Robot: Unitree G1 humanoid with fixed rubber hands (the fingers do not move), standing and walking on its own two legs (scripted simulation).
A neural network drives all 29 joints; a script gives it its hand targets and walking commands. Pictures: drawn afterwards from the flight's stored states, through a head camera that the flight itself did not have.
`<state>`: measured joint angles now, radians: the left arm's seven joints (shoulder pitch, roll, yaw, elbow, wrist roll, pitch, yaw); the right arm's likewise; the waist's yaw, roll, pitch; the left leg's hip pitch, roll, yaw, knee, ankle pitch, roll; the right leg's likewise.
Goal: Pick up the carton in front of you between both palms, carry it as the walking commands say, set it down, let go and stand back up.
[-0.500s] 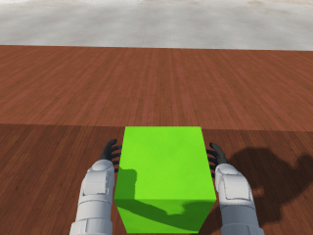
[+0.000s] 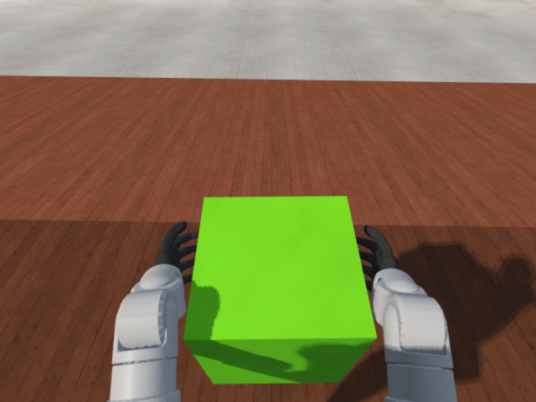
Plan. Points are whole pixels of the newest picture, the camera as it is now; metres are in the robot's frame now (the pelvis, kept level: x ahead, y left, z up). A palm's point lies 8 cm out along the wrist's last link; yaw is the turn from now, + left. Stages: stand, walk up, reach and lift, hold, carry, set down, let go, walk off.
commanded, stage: carry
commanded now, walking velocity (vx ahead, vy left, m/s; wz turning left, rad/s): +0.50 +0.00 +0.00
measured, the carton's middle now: (275, 296) +0.29 +0.01 +0.02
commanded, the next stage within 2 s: none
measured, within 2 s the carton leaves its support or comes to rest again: neither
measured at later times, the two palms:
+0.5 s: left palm (179, 182) +0.50 +0.20 +0.08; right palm (334, 189) +0.49 -0.10 +0.08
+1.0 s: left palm (214, 115) +0.81 +0.18 +0.07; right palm (324, 115) +0.83 -0.12 +0.06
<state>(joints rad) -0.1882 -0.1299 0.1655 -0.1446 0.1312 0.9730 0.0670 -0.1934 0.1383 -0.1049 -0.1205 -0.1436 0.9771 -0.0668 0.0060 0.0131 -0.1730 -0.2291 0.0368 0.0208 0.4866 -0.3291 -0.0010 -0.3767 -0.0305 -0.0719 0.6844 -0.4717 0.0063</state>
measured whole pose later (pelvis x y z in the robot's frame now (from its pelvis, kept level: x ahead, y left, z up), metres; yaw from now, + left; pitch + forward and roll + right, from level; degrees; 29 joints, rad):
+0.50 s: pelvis +0.26 +0.05 -0.01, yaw +0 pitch +5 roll +1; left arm -0.01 -0.13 0.09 -0.50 0.00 1.22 0.16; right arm 0.02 0.13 -0.04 -0.49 -0.01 1.20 -0.15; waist 0.00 -0.02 -0.14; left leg -0.39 0.03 0.25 0.55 -0.24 0.08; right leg -0.37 -0.09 -0.08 1.11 -0.44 0.00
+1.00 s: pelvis +0.59 +0.01 -0.01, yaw +4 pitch +4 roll +0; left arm 0.02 -0.13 0.05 -0.45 0.03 1.16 0.13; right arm 0.04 0.13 -0.05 -0.49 -0.04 1.19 -0.13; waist 0.03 0.02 -0.07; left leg -0.37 0.08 0.06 1.20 -0.37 0.02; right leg -0.38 -0.04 -0.27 0.49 -0.19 -0.09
